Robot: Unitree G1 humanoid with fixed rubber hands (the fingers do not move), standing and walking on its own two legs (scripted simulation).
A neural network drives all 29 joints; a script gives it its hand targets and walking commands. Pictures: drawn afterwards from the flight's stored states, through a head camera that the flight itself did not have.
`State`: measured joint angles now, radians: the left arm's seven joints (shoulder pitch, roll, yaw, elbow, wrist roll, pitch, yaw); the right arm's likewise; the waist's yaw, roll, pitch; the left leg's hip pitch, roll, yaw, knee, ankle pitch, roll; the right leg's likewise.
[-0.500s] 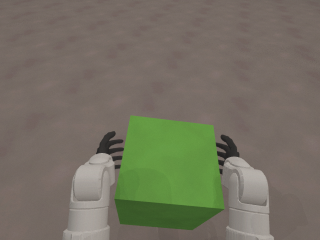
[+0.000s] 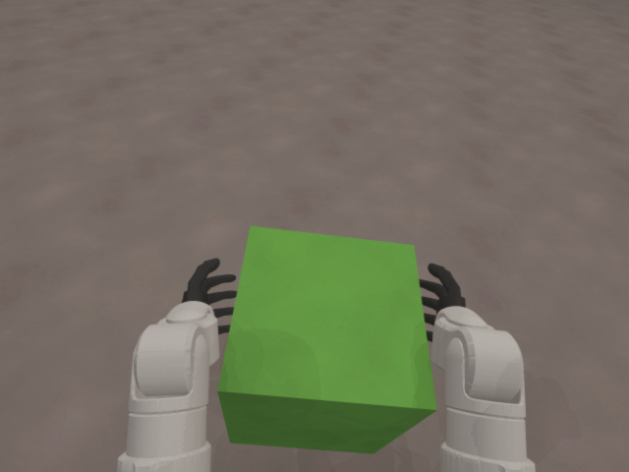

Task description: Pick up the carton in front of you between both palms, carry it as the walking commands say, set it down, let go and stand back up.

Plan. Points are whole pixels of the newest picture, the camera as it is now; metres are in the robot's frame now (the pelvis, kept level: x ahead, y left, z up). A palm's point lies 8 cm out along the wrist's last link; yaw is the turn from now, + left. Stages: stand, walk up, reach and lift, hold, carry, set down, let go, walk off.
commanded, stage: carry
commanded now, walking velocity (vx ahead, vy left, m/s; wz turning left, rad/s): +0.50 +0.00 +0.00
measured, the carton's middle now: (317, 349) +0.29 +0.01 +0.01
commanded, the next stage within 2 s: none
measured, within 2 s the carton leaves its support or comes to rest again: neither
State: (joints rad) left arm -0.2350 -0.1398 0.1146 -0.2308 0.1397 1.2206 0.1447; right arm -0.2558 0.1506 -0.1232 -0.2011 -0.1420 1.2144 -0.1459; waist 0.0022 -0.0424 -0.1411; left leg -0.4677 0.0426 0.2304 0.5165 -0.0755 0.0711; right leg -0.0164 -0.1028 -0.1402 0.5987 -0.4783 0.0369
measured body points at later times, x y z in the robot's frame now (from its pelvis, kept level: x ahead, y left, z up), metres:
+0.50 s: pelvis +0.31 -0.03 +0.00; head +0.29 -0.04 +0.45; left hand +0.59 +0.13 +0.09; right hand +0.61 -0.17 +0.09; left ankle +0.12 +0.09 -0.68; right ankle +0.41 -0.11 -0.72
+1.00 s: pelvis +0.63 +0.02 +0.00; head +0.63 +0.03 +0.45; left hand +0.92 +0.17 +0.08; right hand +0.93 -0.13 +0.09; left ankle +0.73 +0.10 -0.72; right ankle +0.44 -0.11 -0.67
